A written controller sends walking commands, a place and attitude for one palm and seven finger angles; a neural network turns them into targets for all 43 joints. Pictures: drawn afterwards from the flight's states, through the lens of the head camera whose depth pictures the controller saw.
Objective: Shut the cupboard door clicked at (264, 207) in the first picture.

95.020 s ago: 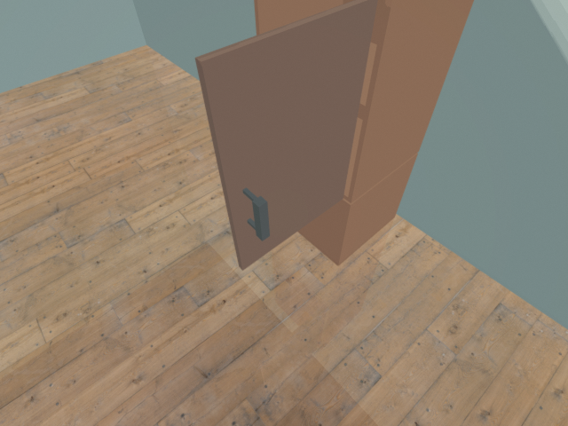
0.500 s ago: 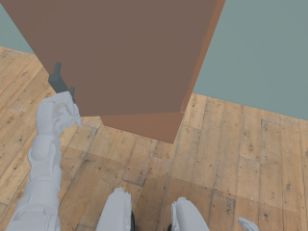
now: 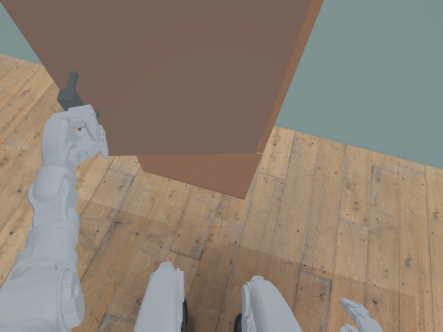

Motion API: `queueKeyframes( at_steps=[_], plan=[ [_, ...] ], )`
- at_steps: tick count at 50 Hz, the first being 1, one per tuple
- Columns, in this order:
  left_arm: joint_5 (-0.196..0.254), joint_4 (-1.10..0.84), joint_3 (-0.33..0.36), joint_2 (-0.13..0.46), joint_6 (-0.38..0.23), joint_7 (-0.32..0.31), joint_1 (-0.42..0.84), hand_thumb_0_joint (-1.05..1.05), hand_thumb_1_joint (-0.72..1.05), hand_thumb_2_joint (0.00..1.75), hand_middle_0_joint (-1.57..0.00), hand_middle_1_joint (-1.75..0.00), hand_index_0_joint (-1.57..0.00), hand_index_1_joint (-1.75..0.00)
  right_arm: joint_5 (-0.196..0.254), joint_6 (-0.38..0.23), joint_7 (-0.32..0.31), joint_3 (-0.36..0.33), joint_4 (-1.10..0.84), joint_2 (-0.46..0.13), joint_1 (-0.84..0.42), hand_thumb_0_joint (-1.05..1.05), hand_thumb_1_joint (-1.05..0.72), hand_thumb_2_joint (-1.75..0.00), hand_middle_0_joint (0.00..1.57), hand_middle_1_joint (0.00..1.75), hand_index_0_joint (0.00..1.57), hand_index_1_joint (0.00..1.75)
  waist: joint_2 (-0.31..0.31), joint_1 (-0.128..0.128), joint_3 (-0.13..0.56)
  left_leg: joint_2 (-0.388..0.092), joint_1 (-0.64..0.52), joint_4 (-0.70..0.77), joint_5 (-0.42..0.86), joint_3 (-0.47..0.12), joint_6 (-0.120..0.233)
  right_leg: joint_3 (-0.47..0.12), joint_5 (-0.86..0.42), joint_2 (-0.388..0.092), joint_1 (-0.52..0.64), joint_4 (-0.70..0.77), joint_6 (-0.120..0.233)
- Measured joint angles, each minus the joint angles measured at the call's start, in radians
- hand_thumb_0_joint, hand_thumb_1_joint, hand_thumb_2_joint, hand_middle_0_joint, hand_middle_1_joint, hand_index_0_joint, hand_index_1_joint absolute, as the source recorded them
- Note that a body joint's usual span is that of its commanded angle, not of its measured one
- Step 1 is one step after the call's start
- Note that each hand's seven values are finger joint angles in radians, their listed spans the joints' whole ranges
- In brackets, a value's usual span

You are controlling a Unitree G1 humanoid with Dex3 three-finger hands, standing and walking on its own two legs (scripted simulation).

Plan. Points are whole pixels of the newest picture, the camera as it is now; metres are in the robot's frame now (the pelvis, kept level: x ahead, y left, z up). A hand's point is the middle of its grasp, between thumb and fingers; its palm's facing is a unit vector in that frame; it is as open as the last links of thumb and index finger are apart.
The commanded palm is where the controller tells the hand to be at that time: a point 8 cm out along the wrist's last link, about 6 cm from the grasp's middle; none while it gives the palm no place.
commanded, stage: push the door shut along its arc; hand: left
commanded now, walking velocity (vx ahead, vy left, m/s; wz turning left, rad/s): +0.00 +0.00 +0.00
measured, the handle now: (83, 107) +0.50 +0.27 +0.04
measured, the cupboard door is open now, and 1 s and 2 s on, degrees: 19 1 0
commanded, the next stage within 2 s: pull the fist back off the door in 1.62 s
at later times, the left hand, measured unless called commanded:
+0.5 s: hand (101, 117) +0.48 +0.23 +0.04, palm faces -0.09 -1.00 -0.02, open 3.2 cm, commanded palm +0.49 +0.24 +0.04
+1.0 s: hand (130, 85) +0.56 +0.19 +0.04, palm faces -0.23 -0.97 -0.03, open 3.1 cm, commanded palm +0.57 +0.20 +0.04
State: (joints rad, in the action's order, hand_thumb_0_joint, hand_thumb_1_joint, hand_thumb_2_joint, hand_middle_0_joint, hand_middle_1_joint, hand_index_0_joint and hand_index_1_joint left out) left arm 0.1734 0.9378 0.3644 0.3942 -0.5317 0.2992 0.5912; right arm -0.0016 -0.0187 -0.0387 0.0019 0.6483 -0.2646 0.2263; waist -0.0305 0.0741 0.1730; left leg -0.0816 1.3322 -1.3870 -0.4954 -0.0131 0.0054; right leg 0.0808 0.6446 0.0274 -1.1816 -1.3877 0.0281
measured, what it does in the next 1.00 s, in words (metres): stands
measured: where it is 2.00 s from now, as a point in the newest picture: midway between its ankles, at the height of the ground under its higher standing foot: outside the picture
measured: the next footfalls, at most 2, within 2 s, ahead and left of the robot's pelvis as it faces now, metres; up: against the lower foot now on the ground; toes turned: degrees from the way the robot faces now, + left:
none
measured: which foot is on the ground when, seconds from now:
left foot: down 0.00-1.00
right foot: down 0.00-1.00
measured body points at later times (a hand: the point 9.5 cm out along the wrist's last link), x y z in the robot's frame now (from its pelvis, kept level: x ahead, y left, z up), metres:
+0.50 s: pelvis -0.01 +0.01 -0.01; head +0.14 +0.05 +0.41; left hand +0.48 +0.28 +0.04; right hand +0.04 -0.27 -0.12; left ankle +0.07 +0.12 -0.59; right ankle +0.01 -0.11 -0.59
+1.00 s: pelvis -0.02 +0.02 -0.04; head +0.18 +0.07 +0.37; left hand +0.56 +0.24 +0.05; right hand -0.01 -0.25 -0.13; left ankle +0.07 +0.12 -0.59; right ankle +0.01 -0.11 -0.59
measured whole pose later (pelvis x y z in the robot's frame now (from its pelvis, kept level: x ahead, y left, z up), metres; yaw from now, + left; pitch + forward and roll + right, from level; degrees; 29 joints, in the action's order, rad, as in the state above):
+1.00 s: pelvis -0.02 +0.02 -0.04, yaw -3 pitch +33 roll -8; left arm 0.04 1.26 0.33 0.68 -0.33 0.44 1.19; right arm -0.02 -0.04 -0.02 0.07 0.65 -0.27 0.32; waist -0.05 0.24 0.15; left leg -0.09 1.60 -1.52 -0.50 -0.04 0.04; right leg 0.10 0.63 0.04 -1.42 -1.47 0.00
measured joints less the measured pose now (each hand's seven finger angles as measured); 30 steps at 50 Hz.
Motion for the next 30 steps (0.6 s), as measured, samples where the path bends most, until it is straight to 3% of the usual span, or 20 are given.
queueKeyframes(
  at_steps=[12, 19, 30],
  plan=[
    [0.008, 0.091, 0.018, 0.083, 0.051, 0.094, 0.125, 0.02, 0.9, 0.9, -1.33, -1.5, -1.32, -1.5, 0.011, 0.011, 0.007, 0.003, 0.029, -0.006, 0.046, 0.01, -0.9, -0.9, 0.2, 0.3, 0.2, 0.3, -0.011, 0.017, -0.005, -0.001, 0.058, -0.035, -0.004, -0.009, 0.008, 0.007, 0.001, 0.002, -0.05, -0.024, -0.006],
    [-0.008, 0.139, -0.001, 0.112, 0.069, 0.103, 0.197, 0.02, 0.9, 0.9, -1.32, -1.5, -1.32, -1.5, 0.01, 0.006, 0.011, 0.008, 0.041, -0.008, 0.063, 0.01, -0.9, -0.9, 0.2, 0.3, 0.2, 0.3, -0.01, 0.033, -0.006, 0.002, 0.085, -0.041, 0.003, -0.014, 0.015, 0.011, -0.009, 0.001, -0.07, -0.024, -0.012],
    [-0.047, 0.228, -0.023, 0.187, 0.097, 0.118, 0.343, 0.02, 0.9, 0.9, -1.31, -1.5, -1.32, -1.5, 0.005, -0.012, 0.013, 0.028, 0.031, -0.016, 0.065, 0.01, -0.9, -0.9, 0.2, 0.3, 0.2, 0.3, -0.004, 0.078, -0.01, 0.002, 0.152, -0.074, 0.009, -0.025, 0.027, 0.021, -0.019, 0.002, -0.125, -0.042, -0.021]
  ],
)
